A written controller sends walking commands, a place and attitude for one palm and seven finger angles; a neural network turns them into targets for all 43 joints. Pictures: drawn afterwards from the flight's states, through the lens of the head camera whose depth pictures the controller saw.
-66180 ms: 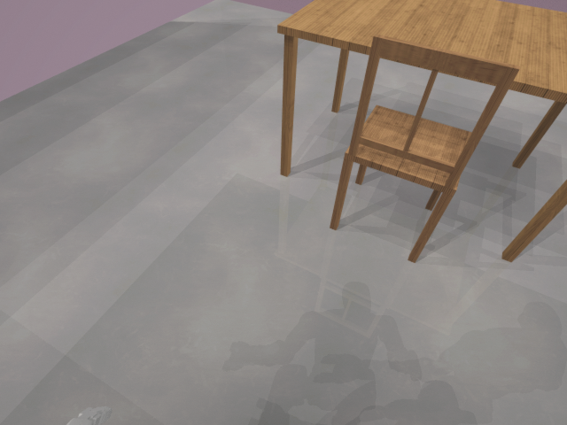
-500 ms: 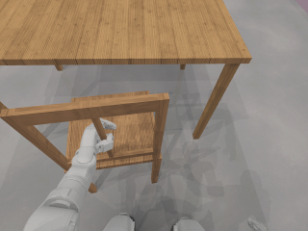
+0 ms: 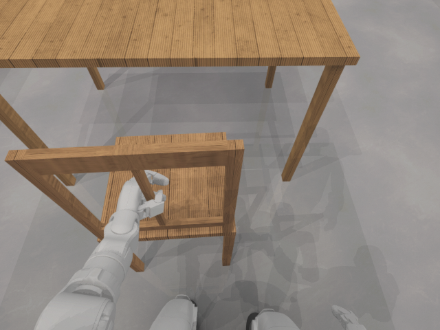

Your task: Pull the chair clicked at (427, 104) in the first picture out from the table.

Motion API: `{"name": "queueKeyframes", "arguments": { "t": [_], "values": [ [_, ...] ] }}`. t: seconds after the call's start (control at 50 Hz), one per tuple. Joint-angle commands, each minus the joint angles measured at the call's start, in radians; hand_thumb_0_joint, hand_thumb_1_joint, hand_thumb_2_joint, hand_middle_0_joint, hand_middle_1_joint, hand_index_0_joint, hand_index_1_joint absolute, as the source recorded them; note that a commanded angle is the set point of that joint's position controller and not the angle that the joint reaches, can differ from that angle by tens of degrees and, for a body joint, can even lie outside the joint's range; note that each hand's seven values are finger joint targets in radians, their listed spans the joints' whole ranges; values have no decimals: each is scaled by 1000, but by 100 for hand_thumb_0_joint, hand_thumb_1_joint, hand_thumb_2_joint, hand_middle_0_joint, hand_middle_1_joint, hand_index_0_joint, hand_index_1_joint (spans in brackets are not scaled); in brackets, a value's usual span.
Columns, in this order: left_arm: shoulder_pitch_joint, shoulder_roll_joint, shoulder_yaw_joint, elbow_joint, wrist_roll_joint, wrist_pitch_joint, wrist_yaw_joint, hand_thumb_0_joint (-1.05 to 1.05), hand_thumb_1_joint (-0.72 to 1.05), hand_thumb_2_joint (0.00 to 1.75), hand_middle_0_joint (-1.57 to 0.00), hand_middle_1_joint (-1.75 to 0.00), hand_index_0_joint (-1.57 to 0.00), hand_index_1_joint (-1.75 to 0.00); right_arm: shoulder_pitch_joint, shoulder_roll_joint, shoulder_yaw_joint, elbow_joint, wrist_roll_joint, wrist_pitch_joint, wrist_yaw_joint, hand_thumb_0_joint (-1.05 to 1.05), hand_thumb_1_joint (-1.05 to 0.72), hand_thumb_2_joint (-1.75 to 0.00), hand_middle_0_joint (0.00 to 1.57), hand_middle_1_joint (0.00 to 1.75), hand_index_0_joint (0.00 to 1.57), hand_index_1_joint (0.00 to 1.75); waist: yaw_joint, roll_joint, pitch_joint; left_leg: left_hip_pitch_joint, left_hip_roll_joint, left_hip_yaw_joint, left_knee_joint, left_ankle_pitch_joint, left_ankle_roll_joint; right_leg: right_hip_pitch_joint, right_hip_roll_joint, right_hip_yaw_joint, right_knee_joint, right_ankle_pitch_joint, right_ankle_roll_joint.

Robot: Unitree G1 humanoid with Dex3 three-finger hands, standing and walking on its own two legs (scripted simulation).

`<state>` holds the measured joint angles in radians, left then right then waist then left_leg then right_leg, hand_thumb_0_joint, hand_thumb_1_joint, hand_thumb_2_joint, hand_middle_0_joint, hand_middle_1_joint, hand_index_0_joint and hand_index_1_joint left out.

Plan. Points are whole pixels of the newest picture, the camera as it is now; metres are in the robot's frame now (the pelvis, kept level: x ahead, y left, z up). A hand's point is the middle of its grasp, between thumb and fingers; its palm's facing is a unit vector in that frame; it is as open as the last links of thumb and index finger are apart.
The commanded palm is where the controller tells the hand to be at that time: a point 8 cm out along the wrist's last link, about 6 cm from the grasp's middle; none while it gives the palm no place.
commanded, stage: step backward, pulling the chair out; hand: left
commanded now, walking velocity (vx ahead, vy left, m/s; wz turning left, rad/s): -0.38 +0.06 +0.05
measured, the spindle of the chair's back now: (151, 200) +0.37 +0.17 -0.08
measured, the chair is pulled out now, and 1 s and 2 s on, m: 0.21 0.41 0.50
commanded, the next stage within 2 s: stop walking, hand still on the chair in 0.88 s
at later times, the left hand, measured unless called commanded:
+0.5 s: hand (152, 246) +0.26 +0.15 -0.06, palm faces +0.05 -0.98 -0.20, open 4.9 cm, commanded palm +0.24 +0.20 -0.05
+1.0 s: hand (144, 309) +0.15 +0.14 -0.05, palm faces +0.06 -0.98 -0.18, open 4.9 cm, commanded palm +0.13 +0.19 -0.03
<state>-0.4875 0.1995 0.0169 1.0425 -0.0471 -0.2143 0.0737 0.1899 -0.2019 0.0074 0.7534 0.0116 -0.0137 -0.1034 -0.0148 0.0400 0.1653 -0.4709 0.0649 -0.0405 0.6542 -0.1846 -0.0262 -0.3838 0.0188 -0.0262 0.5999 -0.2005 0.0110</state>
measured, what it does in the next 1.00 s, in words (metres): walks backwards: left foot, then right foot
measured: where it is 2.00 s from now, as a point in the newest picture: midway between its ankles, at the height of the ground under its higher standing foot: outside the picture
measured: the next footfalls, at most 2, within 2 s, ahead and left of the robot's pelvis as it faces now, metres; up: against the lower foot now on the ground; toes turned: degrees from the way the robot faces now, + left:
left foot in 0.20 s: +0.04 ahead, +0.14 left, +0.00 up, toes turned +1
right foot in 0.38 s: +0.01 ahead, -0.13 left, +0.00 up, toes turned +1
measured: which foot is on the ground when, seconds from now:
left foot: down 0.00-0.04, up 0.06-0.18, down 0.20-0.44, up 0.46-0.62, down 0.64-0.90, up 0.92-1.00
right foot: down 0.00-0.22, up 0.24-0.36, down 0.38-0.66, up 0.68-0.82, down 0.84-1.00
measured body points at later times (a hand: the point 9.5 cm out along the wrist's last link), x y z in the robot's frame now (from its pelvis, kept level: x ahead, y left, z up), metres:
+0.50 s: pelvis -0.09 -0.01 +0.00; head -0.01 -0.01 +0.44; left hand +0.25 +0.20 -0.04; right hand +0.01 -0.26 -0.13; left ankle -0.03 +0.14 -0.71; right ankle -0.03 -0.13 -0.72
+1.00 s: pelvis -0.19 -0.01 +0.01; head -0.11 -0.02 +0.45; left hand +0.15 +0.20 -0.04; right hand -0.09 -0.26 -0.13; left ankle -0.18 +0.13 -0.69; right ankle -0.15 -0.13 -0.72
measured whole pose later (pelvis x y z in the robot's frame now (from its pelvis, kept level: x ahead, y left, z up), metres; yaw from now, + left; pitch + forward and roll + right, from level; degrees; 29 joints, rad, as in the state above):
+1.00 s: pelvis -0.19 -0.01 +0.01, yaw +1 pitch +2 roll +0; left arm -0.48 0.18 0.07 1.06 -0.06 -0.20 0.07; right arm 0.19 -0.23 0.00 0.76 0.03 0.00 -0.10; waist -0.04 0.03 0.15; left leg -0.45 0.02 -0.04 0.85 -0.46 -0.04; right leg -0.36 -0.01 -0.02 0.56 -0.23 -0.01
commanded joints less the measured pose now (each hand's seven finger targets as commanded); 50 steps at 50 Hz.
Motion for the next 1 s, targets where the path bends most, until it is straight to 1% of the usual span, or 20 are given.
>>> {"name": "queueKeyframes", "arguments": {
  "t": [0.0,0.02,0.06,0.14,0.18,0.22,0.26,0.34,0.38,0.42,0.44,0.48,0.58,0.62,0.66,0.74,0.82,0.88,0.92,0.98],
  "values": [
    [-256,217,60,-163,31,-78,26,0,90,90,-50,-145,-50,-145,57,-171,-79,-94,25,-38,-24,0,-90,-90,20,30,20,30,-22,-158,-374,61,-5,-19,70,-294,16,53,-271,323,-271,-280,-117],
    [-257,217,56,-152,32,-76,33,0,90,90,-50,-145,-50,-145,38,-165,-74,-80,23,-37,-24,0,-90,-90,20,30,20,30,-13,-205,-385,141,-57,15,261,-276,-11,-42,-371,372,-356,-354,-159],
    [-245,185,56,-148,37,-64,34,0,90,90,-50,-145,-50,-145,-2,-145,-47,-74,6,-44,-20,0,-90,-90,20,30,20,30,4,-157,-395,84,-53,-41,344,-314,-8,38,-379,295,-286,-76,-179],
    [-230,159,45,-147,28,-46,30,0,90,90,-50,-145,-50,-145,52,-167,-34,-48,13,-50,-34,0,-90,-90,20,30,20,30,-27,-217,-373,214,-34,-2,-107,-185,2,55,-256,129,-168,24,-66],
    [-252,128,26,-175,24,-58,25,0,90,90,-50,-145,-50,-145,46,-211,-56,-70,8,-47,-40,0,-90,-90,20,30,20,30,-7,8,-345,148,135,-186,-249,-1,95,41,-91,46,-8,-64,9],
    [-317,83,-20,-242,20,-62,18,0,90,90,-50,-145,-50,-145,20,-186,-52,-106,3,-33,-27,0,-90,-90,20,30,20,30,-3,173,-386,70,261,-298,-326,-53,160,93,-40,23,215,-205,-2],
    [-337,85,-14,-241,19,-62,13,0,90,90,-50,-145,-50,-145,45,-179,-62,-91,-2,-35,-26,0,-90,-90,20,30,20,30,-10,180,-395,153,265,-260,-230,219,184,71,-41,50,223,-222,-6],
    [-317,88,-15,-188,38,-69,4,0,90,90,-50,-145,-50,-145,98,-191,-71,-53,-2,-55,-6,0,-90,-90,20,30,20,30,-23,149,-425,337,215,-193,-87,548,128,114,-45,51,-86,3,-10],
    [-319,132,8,-181,54,-77,6,0,90,90,-50,-145,-50,-145,73,-177,-69,-61,4,-50,-5,0,-90,-90,20,30,20,30,-31,82,-454,210,156,-110,-54,382,68,232,-112,95,-108,277,-26],
    [-283,217,60,-172,37,-70,17,0,90,90,-50,-145,-50,-145,73,-176,-84,-74,22,-42,-18,0,-90,-90,20,30,20,30,-34,-163,-487,126,27,-6,82,10,-4,250,-283,277,-170,346,-100],
    [-271,222,61,-172,36,-68,21,0,90,90,-50,-145,-50,-145,33,-170,-79,-85,23,-40,-20,0,-90,-90,20,30,20,30,-15,-171,-465,91,-32,-6,217,-252,-21,205,-373,339,-227,357,-149],
    [-240,199,65,-161,38,-52,22,0,90,90,-50,-145,-50,-145,-1,-153,-57,-85,11,-42,-24,0,-90,-90,20,30,20,30,8,-155,-436,30,-37,-74,320,-348,-16,203,-408,316,-216,330,-186],
    [-215,150,34,-186,24,-15,19,0,90,90,-50,-145,-50,-145,59,-177,-44,-68,12,-28,-43,0,-90,-90,20,30,20,30,-23,-210,-452,204,-3,-9,-191,-66,0,225,-264,150,-102,363,-65],
    [-245,105,4,-219,15,-22,11,0,90,90,-50,-145,-50,-145,52,-212,-63,-99,7,-16,-45,0,-90,-90,20,30,20,30,-8,-1,-397,249,171,-140,-253,291,90,108,-85,31,17,150,17],
    [-336,58,-36,-300,21,-38,-1,0,90,90,-50,-145,-50,-145,15,-169,-52,-124,-13,-7,-25,0,-90,-90,20,30,20,30,-11,208,-422,214,265,-217,-276,328,154,67,-52,19,218,-204,8],
    [-305,55,-24,-226,24,-40,5,0,90,90,-50,-145,-50,-145,86,-180,-76,-87,-7,-24,2,0,-90,-90,20,30,20,30,-23,155,-428,449,255,-180,-127,691,157,9,-37,32,64,-185,-3],
    [-277,101,-1,-175,38,-49,-6,0,90,90,-50,-145,-50,-145,85,-184,-66,-81,1,-27,7,0,-90,-90,20,30,20,30,-14,129,-416,340,195,-126,-61,491,100,175,-64,53,-173,129,-14],
    [-283,221,68,-150,26,-36,10,0,90,90,-50,-145,-50,-145,41,-169,-77,-108,33,-23,-16,0,-90,-90,20,30,20,30,-11,-255,-451,119,-11,36,150,-243,-18,247,-321,299,-230,342,-105],
    [-228,209,70,-112,21,-14,15,0,90,90,-50,-145,-50,-145,25,-167,-59,-96,26,-28,-18,0,-90,-90,20,30,20,30,16,-158,-428,43,-28,-48,309,-351,-14,249,-402,322,-217,393,-188],
    [-260,207,86,-302,26,-12,17,0,90,90,-50,-145,-50,-145,16,-148,-36,-130,23,-32,-18,0,-90,-90,20,30,20,30,3,-186,-470,97,-33,-42,173,-316,-2,336,-353,213,-130,539,-150]
  ]
}}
